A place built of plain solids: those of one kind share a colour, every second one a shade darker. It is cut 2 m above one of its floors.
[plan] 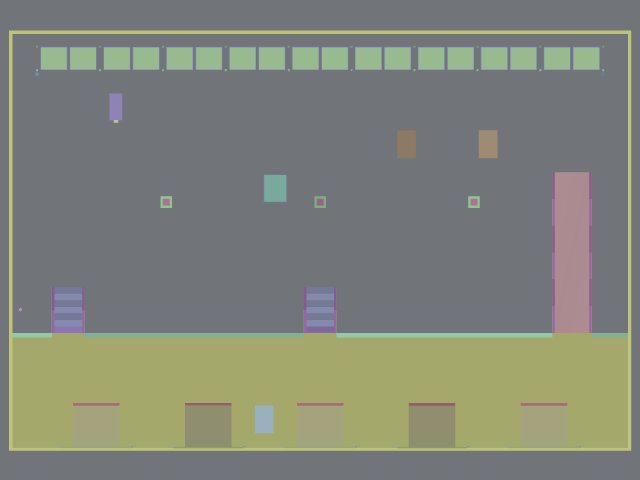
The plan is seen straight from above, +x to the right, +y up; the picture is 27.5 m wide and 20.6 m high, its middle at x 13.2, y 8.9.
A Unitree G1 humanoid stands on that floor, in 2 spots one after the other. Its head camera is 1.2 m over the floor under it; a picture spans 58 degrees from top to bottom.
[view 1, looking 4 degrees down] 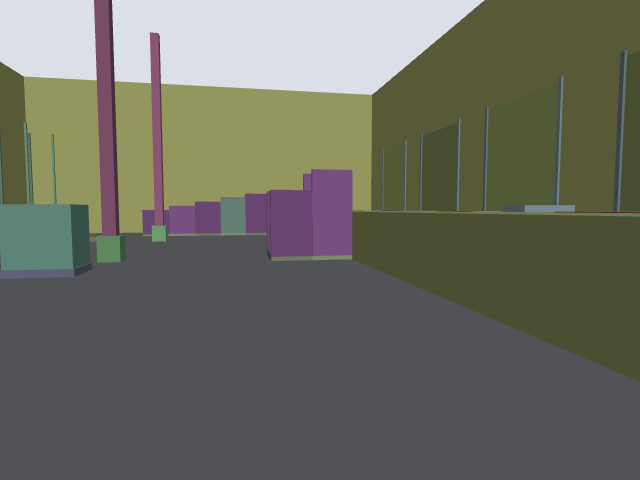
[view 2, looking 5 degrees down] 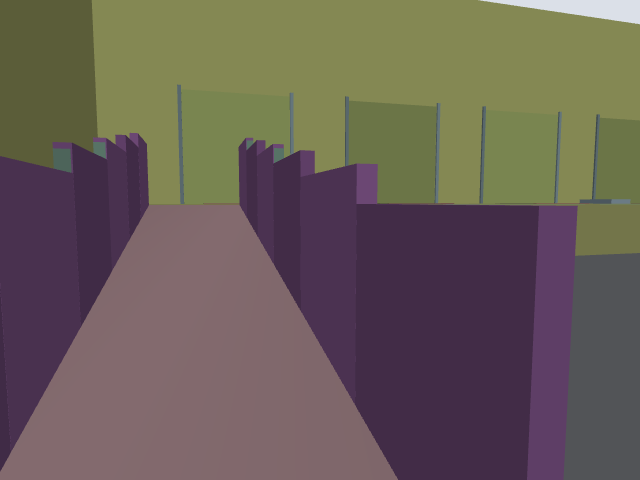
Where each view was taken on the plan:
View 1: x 2.40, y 7.67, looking -11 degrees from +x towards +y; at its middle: dock_south_cheek_whole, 10.32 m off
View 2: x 24.02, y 12.61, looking -106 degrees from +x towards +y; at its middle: dock_south_cheek_whole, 2.70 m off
